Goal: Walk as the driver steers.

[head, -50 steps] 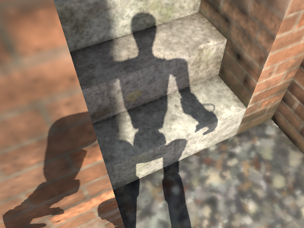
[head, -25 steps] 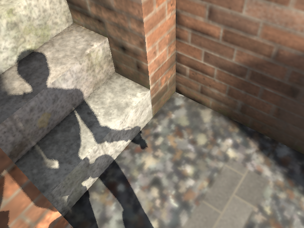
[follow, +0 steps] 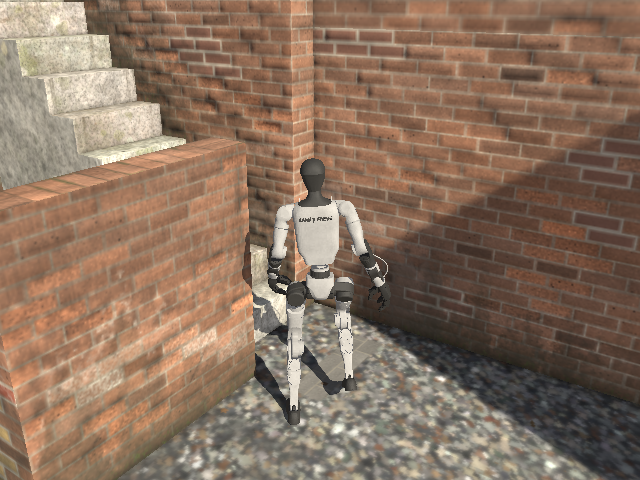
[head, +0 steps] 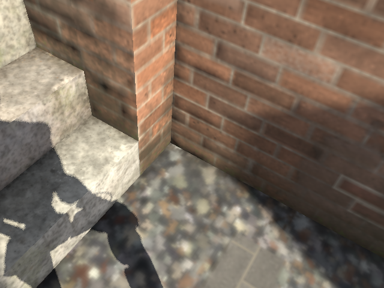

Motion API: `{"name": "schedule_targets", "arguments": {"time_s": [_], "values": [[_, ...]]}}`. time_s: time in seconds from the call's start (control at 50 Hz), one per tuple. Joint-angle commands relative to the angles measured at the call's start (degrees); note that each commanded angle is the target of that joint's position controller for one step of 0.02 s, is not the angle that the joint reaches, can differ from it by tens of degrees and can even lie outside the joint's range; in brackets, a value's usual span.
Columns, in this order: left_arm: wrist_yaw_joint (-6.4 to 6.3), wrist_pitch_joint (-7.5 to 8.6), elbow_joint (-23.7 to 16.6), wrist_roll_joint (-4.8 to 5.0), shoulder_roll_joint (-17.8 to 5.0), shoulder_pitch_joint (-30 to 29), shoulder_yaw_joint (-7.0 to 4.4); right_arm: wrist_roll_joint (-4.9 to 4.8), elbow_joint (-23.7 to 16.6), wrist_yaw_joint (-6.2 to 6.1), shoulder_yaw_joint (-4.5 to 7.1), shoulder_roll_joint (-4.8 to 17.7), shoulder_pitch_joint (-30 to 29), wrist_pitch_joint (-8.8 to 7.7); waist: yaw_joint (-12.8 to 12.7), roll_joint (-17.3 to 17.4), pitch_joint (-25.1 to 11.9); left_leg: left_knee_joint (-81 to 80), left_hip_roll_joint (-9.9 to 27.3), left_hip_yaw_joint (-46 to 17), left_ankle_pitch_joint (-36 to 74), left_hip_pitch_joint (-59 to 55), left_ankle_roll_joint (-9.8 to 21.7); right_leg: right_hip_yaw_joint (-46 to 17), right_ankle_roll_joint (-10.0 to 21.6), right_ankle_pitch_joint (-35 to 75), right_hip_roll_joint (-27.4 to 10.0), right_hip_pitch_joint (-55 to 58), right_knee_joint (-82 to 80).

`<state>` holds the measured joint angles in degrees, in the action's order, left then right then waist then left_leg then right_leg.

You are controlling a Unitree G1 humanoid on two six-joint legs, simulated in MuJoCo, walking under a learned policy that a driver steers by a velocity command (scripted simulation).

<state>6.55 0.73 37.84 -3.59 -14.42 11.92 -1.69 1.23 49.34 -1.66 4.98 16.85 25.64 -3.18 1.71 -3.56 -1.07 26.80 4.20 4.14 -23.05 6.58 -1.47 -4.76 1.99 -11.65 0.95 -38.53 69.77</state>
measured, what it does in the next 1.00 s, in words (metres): walks ahead, turning left: right foot, then left foot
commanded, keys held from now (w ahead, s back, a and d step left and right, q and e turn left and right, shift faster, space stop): w+shift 0.06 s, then w+q+shift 0.94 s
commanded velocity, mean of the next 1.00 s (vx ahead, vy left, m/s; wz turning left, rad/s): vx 0.43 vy -0.11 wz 0.69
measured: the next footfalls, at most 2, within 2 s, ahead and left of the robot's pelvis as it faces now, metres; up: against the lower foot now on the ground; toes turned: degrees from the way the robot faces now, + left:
right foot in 0.20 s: +0.30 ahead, -0.22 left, +0.00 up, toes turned +1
left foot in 0.62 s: +0.55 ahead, -0.03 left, +0.00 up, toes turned +23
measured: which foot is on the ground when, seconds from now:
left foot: down 0.00-0.22, up 0.24-0.60, down 0.62-1.00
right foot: up 0.00-0.18, down 0.20-0.62, up 0.64-0.98, down 1.00-1.00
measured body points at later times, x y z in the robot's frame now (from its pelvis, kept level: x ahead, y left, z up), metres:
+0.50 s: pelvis +0.32 -0.12 +0.00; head +0.36 -0.10 +0.45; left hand +0.26 +0.17 -0.12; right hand +0.60 -0.32 -0.07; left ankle +0.42 +0.00 -0.67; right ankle +0.26 -0.22 -0.73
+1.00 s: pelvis +0.52 -0.11 -0.01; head +0.56 -0.06 +0.44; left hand +0.53 +0.24 -0.08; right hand +0.85 -0.24 -0.07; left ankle +0.51 -0.04 -0.73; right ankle +0.69 -0.15 -0.73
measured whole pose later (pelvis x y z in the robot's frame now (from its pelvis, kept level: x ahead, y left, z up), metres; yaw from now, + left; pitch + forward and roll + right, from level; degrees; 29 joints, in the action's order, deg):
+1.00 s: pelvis +0.52 -0.11 -0.01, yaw +43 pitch +3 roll -1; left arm -4.2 2.3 35.8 -0.7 -18.5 -0.1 -1.4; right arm -1.4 32.9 -2.9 6.0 21.1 7.2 2.0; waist 4.0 -0.7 5.5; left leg 33.9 -14.2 -15.3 -11.6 22.1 4.9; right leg -9.6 -4.0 -4.6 2.3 -25.9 28.8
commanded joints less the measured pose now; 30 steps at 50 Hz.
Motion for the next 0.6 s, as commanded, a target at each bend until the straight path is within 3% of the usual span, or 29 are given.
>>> {"name": "schedule_targets", "arguments": {"time_s": [0.02, 0.04, 0.08, 0.12, 0.16, 0.18, 0.2, 0.22, 0.24, 0.26, 0.28, 0.3, 0.32, 0.34, 0.38, 0.4, 0.42, 0.44, 0.46, 0.5, 0.52, 0.56, 0.58, 0.6], "values": [[1.02, 0.28, -6.05, 0.42, -2.97, -9.52, -0.58, 0.07, -1.47, 0.36, 1.88, 9.35, -0.57, -2.52, -1.04, 11.91, 7.23, -20.38, 11.64, -11.97, -5.22, -1.69, 8.62, 0.1, -1.52, 5.98, -4.72, -13.94, -3.49], [1.74, -0.26, -5.96, 0.7, -3.46, -9.47, -0.84, 0.17, -1.12, 0.09, 2.19, 9.89, 0.3, -2.6, -0.98, 13.31, 8.85, -21.89, 11.24, -9.69, -0.93, 0.59, 7.93, 1.18, -2.0, 7.15, -5.29, -10.5, -7.94], [2.96, -0.31, -6.01, 1.33, -2.88, -12.39, -0.22, 0.16, -1.21, -0.11, 2.25, 10.09, -0.4, -2.8, 0.08, 12.92, 10.4, -25.03, 9.81, -5.79, 4.65, 4.91, 7.15, 6.62, -1.61, 9.24, -6.06, -0.59, -20.5], [2.77, 0.6, -4.76, 1.12, -1.95, -12.61, -0.21, -0.36, -0.61, -0.1, 3.33, 13.68, -1.35, -3.0, 0.15, 12.98, 11.12, -26.84, 10.58, -4.33, 11.43, 8.05, 7.04, 9.81, -0.36, 9.3, -3.91, 10.89, -28.67], [1.15, 1.08, -2.96, 1.0, -3.79, -8.54, -1.47, -0.89, -0.05, -0.07, 3.9, 16.57, -2.29, -2.63, -2.79, 15.0, 6.9, -17.03, 12.3, -2.79, 39.6, 3.52, 7.07, 11.93, 0.94, -1.37, -0.11, 19.27, -31.17], [0.05, 1.24, -1.07, 1.19, -5.37, -0.89, -2.54, -0.71, 0.0, -0.1, 4.27, 17.65, -3.03, -2.24, -7.1, 15.15, 2.26, -5.52, 12.25, -1.86, 53.99, 2.87, 6.99, 12.27, 1.51, -5.94, 2.11, 27.18, -33.3], [-1.31, 0.96, 3.76, 1.55, -7.03, 14.31, -3.72, -0.12, -0.34, -0.23, 4.06, 16.64, -4.73, -1.82, -14.67, 13.24, -5.01, 11.55, 9.53, -1.31, 55.61, 7.33, 6.18, 11.79, 2.16, -8.06, 3.08, 42.11, -37.35], [-2.89, 2.32, 6.82, 0.62, -12.26, 25.2, -4.93, 1.84, -1.93, 0.2, 1.95, 7.93, -5.42, -1.49, -17.28, 1.5, -11.53, 34.51, 2.74, -4.28, 18.09, 22.17, 6.16, -0.04, 1.71, -18.81, -7.7, 57.92, -38.22], [-4.07, 4.14, 7.0, -0.28, -20.98, 25.74, -6.3, 0.06, -7.17, 0.98, -0.5, -0.86, -3.54, -1.41, -13.02, -21.07, -19.12, 50.07, -6.99, -10.43, -14.78, 35.25, 6.7, -26.86, 3.52, -26.56, -23.38, 59.74, -52.8], [-5.02, 4.83, 7.37, 0.13, -19.57, 20.1, -6.46, -0.55, -6.73, 1.25, -0.01, 2.75, -5.42, -1.07, -10.06, -12.27, -14.26, 55.34, -3.47, -13.77, -7.9, 36.45, 8.69, -29.76, 3.9, -25.55, -23.57, 52.16, -57.81], [-5.5, 5.22, 6.84, 0.73, -14.77, 13.18, -4.93, -0.84, -6.59, 1.8, 0.25, 4.43, -7.2, -0.85, -6.36, -5.15, -7.3, 53.38, -0.46, -10.89, -0.82, 36.84, 9.43, -24.2, 4.29, -21.55, -23.35, 44.89, -56.54], [-5.37, 5.38, 6.66, 0.6, -10.29, 8.86, -3.7, -0.52, -6.31, 2.21, 0.17, 5.24, -8.71, -0.23, -4.38, -0.92, -2.22, 48.33, 2.14, -8.93, 3.11, 33.4, 8.52, -15.59, 3.5, -13.74, -20.48, 37.25, -56.79], [-5.42, 5.47, 7.13, 1.5, -7.16, 5.51, -2.54, 0.53, -5.9, 2.74, 0.4, 5.7, -9.0, 0.64, -2.14, -3.26, 0.21, 45.11, 3.43, -8.36, 5.09, 30.32, 7.23, -8.38, 2.25, -8.42, -17.15, 32.92, -57.89], [-5.73, 5.66, 7.41, 1.71, -5.43, 4.45, -1.89, 1.36, -5.55, 2.94, 0.28, 5.56, -8.08, 1.7, -1.21, -5.66, 1.21, 44.81, 3.84, -7.36, 5.76, 28.2, 6.03, -3.9, 2.75, 0.69, -16.93, 30.53, -58.48], [-5.58, 6.73, 9.12, 2.36, -3.9, 4.88, -1.25, 1.76, -6.66, 3.15, -0.18, 4.56, -11.01, 3.46, 0.28, -5.09, 2.84, 44.44, 3.97, -5.32, 6.75, 28.83, 4.99, 3.85, 3.93, 20.3, -16.52, 30.08, -58.53], [-6.75, 7.02, 7.33, 2.89, -7.78, 1.05, -3.23, -4.12, -7.36, 1.46, -0.3, 3.09, -11.69, 2.7, 0.03, -5.63, 1.84, 43.57, 5.75, -8.78, 6.07, 31.85, 4.89, 5.79, 3.65, 25.66, -17.02, 34.96, -56.77], [-7.44, 6.88, 6.78, 2.89, -7.74, -0.14, -3.31, -4.37, -8.83, 1.28, -1.0, 3.21, -14.81, 2.29, -0.04, -3.63, 2.53, 39.87, 5.56, -7.46, 7.57, 33.32, 4.89, 7.77, 3.27, 28.01, -16.93, 34.51, -57.55], [-8.74, 6.38, 6.64, 2.14, -9.84, -0.4, -3.89, -3.59, -11.35, 1.38, -1.37, 2.57, -21.61, 1.47, -0.48, -0.58, 5.01, 33.22, 4.95, -4.91, 11.02, 33.41, 4.94, 10.22, 2.5, 28.82, -16.34, 32.31, -59.13], [-9.65, 5.85, 6.13, 1.56, -9.76, -0.69, -3.87, -3.2, -12.26, 1.65, -1.6, 2.39, -23.53, 0.96, -0.6, 0.37, 5.2, 27.34, 3.26, -2.6, 14.57, 30.35, 4.91, 13.52, 1.66, 28.37, -14.31, 30.54, -59.54], [-10.64, 5.51, 5.51, 1.89, -9.82, -0.64, -3.73, -2.76, -12.13, 2.26, -1.53, 2.18, -22.29, 0.46, 1.06, -0.31, 3.82, 18.63, -0.4, 1.39, 22.27, 19.35, 4.76, 18.87, -0.28, 33.79, -10.57, 25.99, -56.42], [-10.59, 5.57, 5.06, 2.83, -11.08, -0.01, -3.98, -2.41, -13.3, 2.57, -1.15, 2.95, -21.03, 0.2, 2.59, -0.06, 2.69, 16.19, -3.12, 3.14, 23.58, 14.29, 5.13, 19.2, -0.7, 40.29, -9.41, 24.83, -53.38], [-9.99, 5.26, 3.7, 3.45, -14.37, -0.66, -4.99, -1.98, -12.64, 2.25, 1.04, 7.81, -13.37, 0.45, 6.9, -1.45, -3.29, 16.52, -7.99, 5.75, 21.14, 4.7, 6.57, 18.28, -1.28, 56.11, -9.74, 27.14, -42.68], [-12.14, 4.58, -0.22, 5.1, -15.8, -10.35, -5.23, -0.56, -10.72, 5.35, 1.87, 11.5, -4.91, 3.39, 11.75, 1.06, 2.12, 8.36, -9.6, 5.66, 16.35, 7.07, 6.83, 15.22, -5.69, 75.95, -14.76, 24.57, -35.03], [-12.89, 4.17, -1.15, 5.95, -17.24, -10.56, -5.96, -0.55, -9.19, 5.86, 3.24, 13.67, 4.32, 4.29, 14.5, 1.47, -4.13, 4.5, -8.65, 0.94, 18.32, -3.29, 9.78, 13.06, -6.05, 70.87, -14.57, 23.11, -20.49]]}}
Keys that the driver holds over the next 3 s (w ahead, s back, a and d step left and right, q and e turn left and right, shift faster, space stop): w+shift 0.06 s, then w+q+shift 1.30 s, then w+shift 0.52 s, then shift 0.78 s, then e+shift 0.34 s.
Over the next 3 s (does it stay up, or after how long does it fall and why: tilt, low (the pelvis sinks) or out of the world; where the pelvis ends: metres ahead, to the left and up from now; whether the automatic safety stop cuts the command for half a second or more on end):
stays up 0.51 0.09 0.00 its command is cut before an obstacle from the start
